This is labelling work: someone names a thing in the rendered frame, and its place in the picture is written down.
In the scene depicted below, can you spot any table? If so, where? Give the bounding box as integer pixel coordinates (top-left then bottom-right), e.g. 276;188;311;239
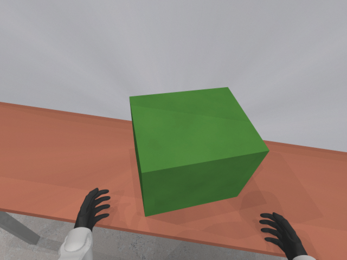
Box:
0;102;347;260

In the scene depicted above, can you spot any robot right hand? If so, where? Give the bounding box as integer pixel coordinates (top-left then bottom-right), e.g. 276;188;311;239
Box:
259;212;308;260

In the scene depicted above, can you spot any carton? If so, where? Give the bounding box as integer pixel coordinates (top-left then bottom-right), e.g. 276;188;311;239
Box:
129;87;269;217

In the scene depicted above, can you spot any robot left forearm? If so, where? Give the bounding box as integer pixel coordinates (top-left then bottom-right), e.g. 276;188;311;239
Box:
58;227;93;260

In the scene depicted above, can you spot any robot left hand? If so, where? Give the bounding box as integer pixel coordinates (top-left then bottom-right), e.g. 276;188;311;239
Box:
74;188;111;231

